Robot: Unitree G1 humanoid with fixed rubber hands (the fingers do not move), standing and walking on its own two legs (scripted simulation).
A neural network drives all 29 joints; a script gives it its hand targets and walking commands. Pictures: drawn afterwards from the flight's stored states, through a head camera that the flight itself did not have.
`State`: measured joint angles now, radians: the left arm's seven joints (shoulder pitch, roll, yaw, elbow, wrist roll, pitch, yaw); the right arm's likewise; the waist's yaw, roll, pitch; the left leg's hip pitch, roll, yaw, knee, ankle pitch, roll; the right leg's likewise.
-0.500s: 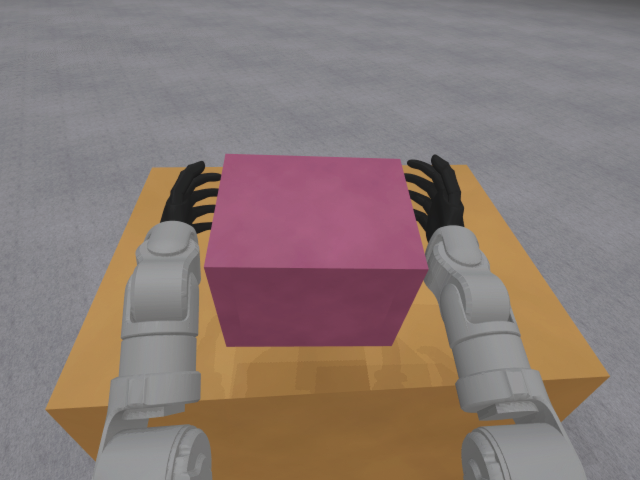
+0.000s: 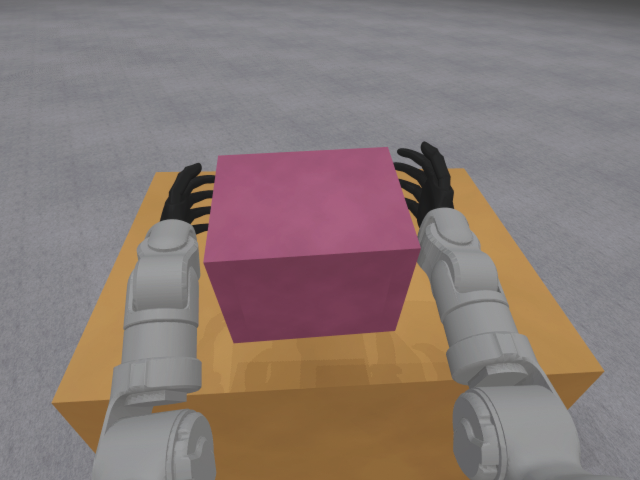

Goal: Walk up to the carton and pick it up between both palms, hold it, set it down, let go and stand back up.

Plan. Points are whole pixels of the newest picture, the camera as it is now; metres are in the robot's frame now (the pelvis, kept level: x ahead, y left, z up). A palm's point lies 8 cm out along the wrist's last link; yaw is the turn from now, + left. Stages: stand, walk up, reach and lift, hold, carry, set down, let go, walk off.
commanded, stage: hold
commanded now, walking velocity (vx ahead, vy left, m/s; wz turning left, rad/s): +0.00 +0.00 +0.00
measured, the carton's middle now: (309, 246) +0.38 +0.01 +0.14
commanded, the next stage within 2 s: none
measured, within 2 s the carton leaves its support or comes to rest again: neither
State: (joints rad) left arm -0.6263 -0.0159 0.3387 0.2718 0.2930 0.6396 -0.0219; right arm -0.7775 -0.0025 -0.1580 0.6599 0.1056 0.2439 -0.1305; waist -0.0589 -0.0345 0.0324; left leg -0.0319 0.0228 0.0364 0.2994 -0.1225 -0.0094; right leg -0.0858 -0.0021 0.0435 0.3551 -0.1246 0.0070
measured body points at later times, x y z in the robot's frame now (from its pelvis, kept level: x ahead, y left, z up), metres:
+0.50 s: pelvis +0.01 +0.00 +0.00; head -0.02 +0.00 +0.45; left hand +0.38 +0.16 +0.18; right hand +0.39 -0.15 +0.19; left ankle +0.04 +0.14 -0.75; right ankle +0.06 -0.12 -0.75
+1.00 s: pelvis +0.01 +0.00 +0.00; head -0.02 +0.02 +0.45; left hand +0.39 +0.17 +0.17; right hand +0.41 -0.14 +0.19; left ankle +0.04 +0.14 -0.75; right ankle +0.06 -0.12 -0.75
